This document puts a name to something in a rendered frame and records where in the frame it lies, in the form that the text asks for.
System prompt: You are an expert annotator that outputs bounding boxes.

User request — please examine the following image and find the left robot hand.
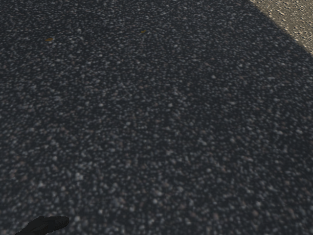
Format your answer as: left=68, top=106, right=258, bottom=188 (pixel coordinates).
left=15, top=215, right=69, bottom=235

